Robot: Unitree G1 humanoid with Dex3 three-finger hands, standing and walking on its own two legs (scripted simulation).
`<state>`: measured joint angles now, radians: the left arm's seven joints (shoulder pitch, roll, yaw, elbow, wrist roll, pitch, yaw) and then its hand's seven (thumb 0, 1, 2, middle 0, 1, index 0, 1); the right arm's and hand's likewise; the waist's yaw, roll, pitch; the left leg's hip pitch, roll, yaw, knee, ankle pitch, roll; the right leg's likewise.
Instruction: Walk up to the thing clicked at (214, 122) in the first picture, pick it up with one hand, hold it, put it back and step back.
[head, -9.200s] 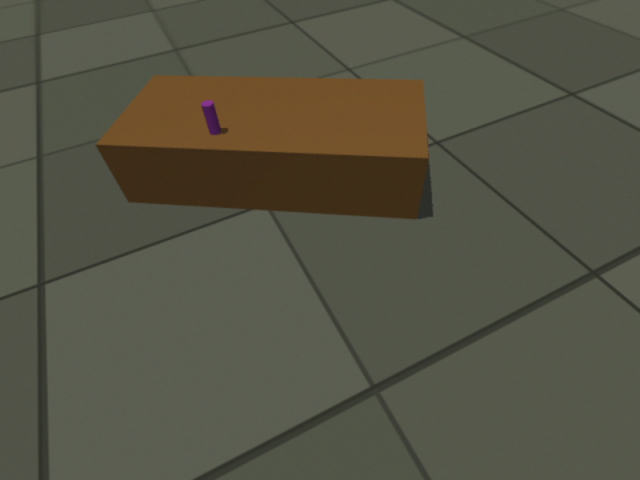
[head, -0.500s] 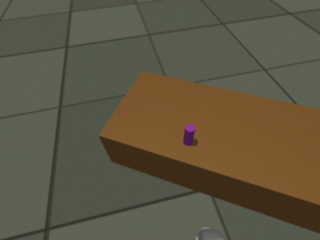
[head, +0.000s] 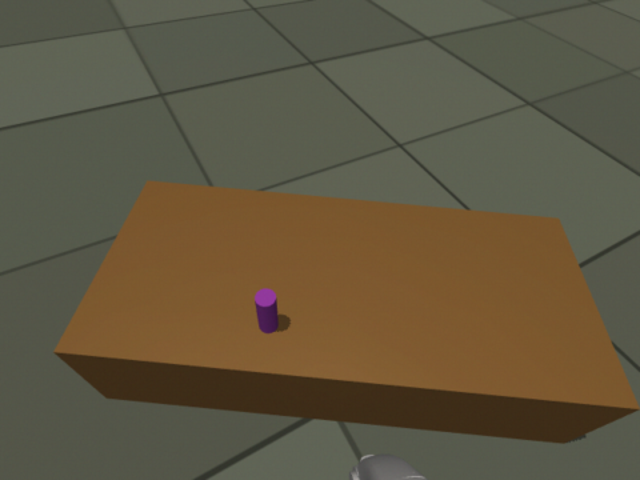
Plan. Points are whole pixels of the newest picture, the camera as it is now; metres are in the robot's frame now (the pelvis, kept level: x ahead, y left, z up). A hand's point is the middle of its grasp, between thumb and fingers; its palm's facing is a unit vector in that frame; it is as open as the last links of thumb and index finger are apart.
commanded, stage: walk up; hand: left
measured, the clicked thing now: (267, 311) +0.54 +0.13 -0.36
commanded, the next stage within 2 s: none
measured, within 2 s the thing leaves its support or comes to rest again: neither
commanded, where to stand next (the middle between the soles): +0.09 -0.02 m, yaw -7 degrees
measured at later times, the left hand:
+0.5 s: hand (205, 452) +0.19 +0.18 -0.14, palm faces -0.16 -0.88 -0.45, open 7.4 cm
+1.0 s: hand out of the picture +0.15 +0.25 -0.15, palm faces -0.18 -0.88 -0.43, open 7.4 cm
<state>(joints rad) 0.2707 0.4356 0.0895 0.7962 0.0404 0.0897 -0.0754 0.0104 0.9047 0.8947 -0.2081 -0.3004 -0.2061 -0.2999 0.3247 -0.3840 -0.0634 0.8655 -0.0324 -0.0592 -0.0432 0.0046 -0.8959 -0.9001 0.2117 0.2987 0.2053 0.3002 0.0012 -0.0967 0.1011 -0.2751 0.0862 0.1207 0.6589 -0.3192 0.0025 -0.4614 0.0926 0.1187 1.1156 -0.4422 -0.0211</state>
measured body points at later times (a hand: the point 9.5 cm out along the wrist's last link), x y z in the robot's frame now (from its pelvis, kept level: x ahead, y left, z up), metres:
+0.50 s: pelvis +0.05 -0.07 -0.01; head +0.10 -0.10 +0.43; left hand +0.20 +0.23 -0.11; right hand +0.11 -0.39 -0.15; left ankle +0.08 +0.08 -0.70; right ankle +0.07 -0.20 -0.72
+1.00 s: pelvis +0.01 -0.01 -0.02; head +0.03 -0.02 +0.43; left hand +0.16 +0.30 -0.12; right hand +0.05 -0.34 -0.13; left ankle +0.07 +0.10 -0.72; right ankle +0.03 -0.16 -0.71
